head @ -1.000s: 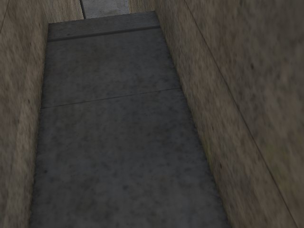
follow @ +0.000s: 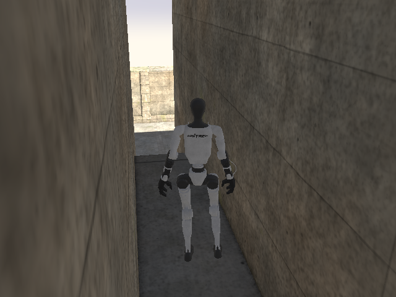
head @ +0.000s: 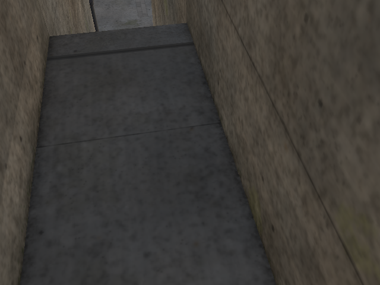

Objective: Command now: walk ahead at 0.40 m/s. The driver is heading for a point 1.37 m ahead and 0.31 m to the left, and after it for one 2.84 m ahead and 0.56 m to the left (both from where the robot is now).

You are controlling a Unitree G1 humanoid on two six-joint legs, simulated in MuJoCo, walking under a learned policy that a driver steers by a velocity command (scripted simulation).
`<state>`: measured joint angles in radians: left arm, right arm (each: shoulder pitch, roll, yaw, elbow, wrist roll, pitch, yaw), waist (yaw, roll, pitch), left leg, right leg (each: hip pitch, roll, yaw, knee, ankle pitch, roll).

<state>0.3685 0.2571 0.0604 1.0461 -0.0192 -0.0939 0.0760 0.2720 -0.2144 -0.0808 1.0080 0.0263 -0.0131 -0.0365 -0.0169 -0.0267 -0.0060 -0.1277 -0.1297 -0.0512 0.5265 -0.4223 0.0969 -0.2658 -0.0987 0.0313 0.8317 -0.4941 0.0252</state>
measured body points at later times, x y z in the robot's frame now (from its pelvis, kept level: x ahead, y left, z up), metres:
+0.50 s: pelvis +0.20 -0.01 +0.02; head +0.22 -0.06 +0.47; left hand +0.13 +0.28 -0.09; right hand +0.26 -0.26 -0.15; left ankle +0.16 +0.18 -0.59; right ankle +0.23 -0.11 -0.72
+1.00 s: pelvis +0.48 +0.16 -0.01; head +0.51 +0.19 +0.44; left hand +0.50 +0.45 -0.15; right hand +0.54 -0.12 -0.13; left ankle +0.54 +0.29 -0.72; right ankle +0.34 -0.02 -0.60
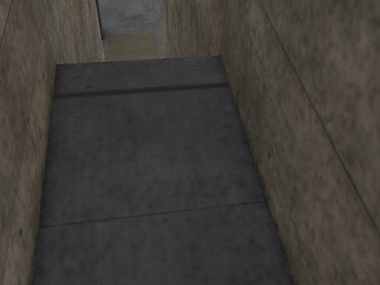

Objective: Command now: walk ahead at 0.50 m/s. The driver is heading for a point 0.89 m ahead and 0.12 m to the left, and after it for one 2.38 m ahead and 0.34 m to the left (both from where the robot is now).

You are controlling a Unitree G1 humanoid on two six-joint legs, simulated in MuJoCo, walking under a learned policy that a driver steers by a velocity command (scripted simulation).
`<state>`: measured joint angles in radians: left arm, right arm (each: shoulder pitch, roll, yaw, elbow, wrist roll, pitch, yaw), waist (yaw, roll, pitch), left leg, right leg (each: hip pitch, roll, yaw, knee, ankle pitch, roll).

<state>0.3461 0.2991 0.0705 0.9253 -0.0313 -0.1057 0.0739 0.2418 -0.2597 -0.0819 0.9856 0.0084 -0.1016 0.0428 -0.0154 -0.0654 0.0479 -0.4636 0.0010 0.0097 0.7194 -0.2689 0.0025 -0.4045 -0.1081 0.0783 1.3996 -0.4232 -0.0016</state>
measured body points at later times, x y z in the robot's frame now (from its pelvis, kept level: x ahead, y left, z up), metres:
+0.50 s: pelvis +0.30 -0.01 +0.02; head +0.32 -0.02 +0.46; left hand +0.39 +0.25 -0.10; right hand +0.31 -0.29 -0.13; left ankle +0.15 +0.14 -0.61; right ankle +0.35 -0.09 -0.71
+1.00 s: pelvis +0.62 +0.08 +0.01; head +0.67 +0.08 +0.45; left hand +0.62 +0.37 -0.12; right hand +0.75 -0.19 -0.12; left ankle +0.71 +0.19 -0.71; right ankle +0.44 -0.08 -0.60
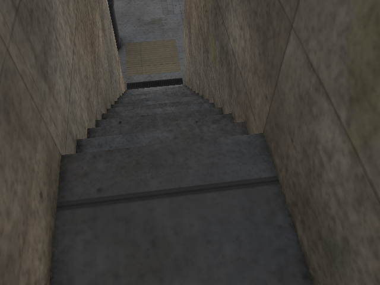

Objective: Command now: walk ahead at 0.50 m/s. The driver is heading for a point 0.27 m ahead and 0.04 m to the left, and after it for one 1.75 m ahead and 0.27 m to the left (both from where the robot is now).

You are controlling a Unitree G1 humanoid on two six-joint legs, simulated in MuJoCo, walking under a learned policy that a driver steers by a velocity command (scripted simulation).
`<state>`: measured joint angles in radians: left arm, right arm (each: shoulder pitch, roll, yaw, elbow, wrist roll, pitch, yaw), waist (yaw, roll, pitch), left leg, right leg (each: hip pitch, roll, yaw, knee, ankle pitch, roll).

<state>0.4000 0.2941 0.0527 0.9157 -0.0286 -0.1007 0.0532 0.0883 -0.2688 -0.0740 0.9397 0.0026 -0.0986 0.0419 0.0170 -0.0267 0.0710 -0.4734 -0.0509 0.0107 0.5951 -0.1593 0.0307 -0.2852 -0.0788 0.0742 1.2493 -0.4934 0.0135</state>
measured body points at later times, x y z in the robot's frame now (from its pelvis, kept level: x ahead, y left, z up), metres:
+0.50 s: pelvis +0.21 -0.01 +0.02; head +0.25 -0.03 +0.47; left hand +0.29 +0.24 -0.11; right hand +0.30 -0.26 -0.14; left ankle +0.15 +0.16 -0.70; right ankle +0.25 -0.10 -0.72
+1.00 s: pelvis +0.26 +0.04 +0.02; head +0.28 +0.05 +0.47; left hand +0.36 +0.30 -0.11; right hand +0.28 -0.23 -0.12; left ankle +0.19 +0.17 -0.72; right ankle +0.25 -0.10 -0.72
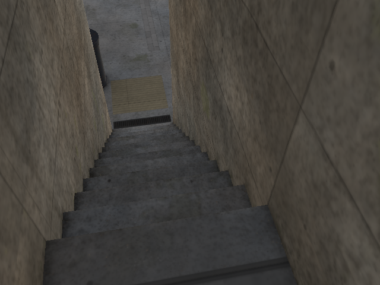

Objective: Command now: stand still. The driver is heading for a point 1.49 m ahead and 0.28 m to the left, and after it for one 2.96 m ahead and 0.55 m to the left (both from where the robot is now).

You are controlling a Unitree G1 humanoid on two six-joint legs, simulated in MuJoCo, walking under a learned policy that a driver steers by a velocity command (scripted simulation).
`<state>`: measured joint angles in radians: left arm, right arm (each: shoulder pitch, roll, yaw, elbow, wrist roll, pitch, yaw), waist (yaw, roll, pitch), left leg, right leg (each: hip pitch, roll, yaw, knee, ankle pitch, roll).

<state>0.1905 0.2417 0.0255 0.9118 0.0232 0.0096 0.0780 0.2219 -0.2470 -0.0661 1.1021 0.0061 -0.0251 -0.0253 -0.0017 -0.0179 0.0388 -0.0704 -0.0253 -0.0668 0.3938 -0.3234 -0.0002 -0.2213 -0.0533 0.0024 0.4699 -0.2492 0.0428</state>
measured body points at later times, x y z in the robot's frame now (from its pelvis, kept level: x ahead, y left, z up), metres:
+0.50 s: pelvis -0.01 +0.01 +0.00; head +0.02 +0.01 +0.45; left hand +0.07 +0.27 -0.14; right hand +0.02 -0.26 -0.15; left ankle -0.07 +0.13 -0.74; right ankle +0.00 -0.14 -0.74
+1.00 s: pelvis +0.00 +0.00 +0.00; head +0.02 -0.01 +0.45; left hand +0.06 +0.25 -0.14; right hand -0.01 -0.27 -0.15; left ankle -0.07 +0.13 -0.74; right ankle +0.00 -0.14 -0.74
